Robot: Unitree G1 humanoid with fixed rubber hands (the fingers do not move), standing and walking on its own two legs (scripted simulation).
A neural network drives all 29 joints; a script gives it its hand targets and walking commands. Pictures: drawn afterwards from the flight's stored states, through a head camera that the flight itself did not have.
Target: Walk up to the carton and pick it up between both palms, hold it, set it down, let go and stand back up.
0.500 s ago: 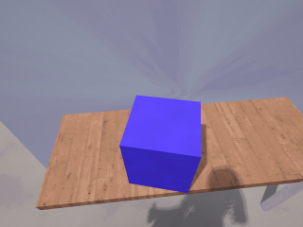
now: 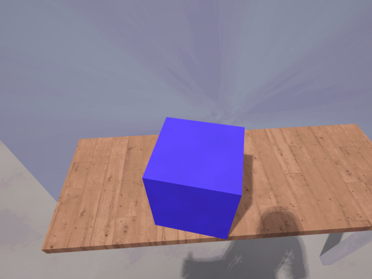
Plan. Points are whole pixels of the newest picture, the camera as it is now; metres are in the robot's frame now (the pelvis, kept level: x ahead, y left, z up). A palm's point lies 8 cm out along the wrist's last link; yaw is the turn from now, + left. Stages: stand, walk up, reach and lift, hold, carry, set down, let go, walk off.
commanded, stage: walk up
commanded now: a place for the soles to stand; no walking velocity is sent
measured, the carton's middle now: (196, 179) +0.40 -0.01 -0.06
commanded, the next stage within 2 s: reach and lift in 0.30 s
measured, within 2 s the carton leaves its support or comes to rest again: neither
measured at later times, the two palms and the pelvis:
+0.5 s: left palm out of the picture +0.16 +0.25 -0.12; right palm out of the picture +0.15 -0.24 -0.12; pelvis -0.02 +0.00 -0.03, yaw +2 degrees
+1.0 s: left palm out of the picture +0.14 +0.25 -0.09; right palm out of the picture +0.11 -0.19 -0.09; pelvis -0.02 +0.02 +0.00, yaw +0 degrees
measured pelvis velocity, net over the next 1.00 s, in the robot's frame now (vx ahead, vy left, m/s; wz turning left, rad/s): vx -0.02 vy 0.02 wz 0.00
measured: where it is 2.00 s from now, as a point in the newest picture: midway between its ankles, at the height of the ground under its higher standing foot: outside the picture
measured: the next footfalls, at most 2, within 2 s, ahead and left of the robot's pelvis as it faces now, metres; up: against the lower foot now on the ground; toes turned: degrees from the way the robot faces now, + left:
none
